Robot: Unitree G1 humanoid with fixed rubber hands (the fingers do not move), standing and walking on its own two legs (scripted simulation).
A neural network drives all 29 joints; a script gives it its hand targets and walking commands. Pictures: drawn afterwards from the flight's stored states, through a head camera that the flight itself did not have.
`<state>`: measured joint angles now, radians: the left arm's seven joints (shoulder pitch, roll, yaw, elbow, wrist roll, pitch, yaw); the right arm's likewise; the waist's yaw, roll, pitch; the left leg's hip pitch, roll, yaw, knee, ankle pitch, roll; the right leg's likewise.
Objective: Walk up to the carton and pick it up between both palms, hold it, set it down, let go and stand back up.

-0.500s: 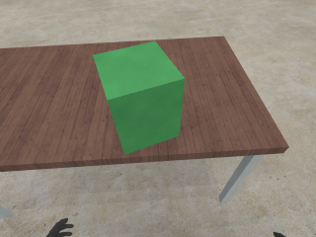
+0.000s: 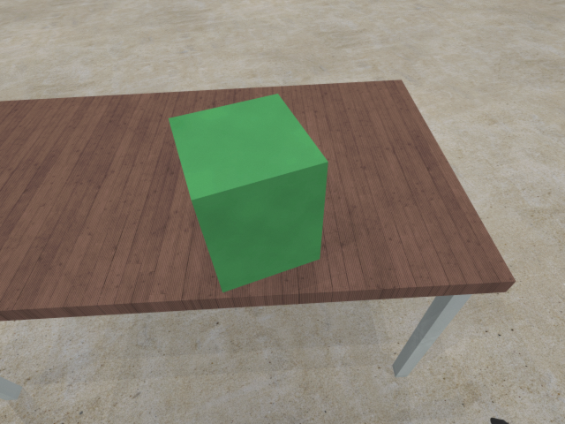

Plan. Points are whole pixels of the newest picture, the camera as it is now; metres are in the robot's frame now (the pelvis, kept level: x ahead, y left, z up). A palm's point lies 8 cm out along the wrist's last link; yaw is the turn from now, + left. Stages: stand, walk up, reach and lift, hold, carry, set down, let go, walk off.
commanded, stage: walk up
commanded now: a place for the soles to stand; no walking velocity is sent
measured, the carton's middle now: (250, 194) +0.49 +0.09 +0.03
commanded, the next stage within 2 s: none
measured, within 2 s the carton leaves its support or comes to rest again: neither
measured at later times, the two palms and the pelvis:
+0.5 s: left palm out of the picture +0.07 +0.45 -0.14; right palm (431, 411) +0.17 -0.20 -0.12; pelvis +0.06 +0.11 -0.02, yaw +2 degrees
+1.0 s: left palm (37, 412) +0.17 +0.42 -0.12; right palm out of the picture +0.15 -0.24 -0.13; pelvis +0.09 +0.10 -0.02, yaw -3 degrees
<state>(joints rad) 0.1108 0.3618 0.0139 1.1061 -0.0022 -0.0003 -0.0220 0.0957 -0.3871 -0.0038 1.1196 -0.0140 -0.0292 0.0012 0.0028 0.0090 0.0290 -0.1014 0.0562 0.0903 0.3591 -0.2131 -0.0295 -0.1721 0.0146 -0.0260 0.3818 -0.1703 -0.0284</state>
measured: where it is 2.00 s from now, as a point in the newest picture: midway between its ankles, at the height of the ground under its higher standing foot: outside the picture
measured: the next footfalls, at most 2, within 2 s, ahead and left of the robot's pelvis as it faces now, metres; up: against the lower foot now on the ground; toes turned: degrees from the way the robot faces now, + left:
left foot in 0.40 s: +0.10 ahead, +0.20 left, +0.00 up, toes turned +4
right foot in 0.88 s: +0.07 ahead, -0.06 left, +0.00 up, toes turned +3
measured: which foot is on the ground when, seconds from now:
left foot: down 0.00-0.08, up 0.10-0.38, down 0.40-1.00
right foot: down 0.00-0.42, up 0.44-0.86, down 0.88-1.00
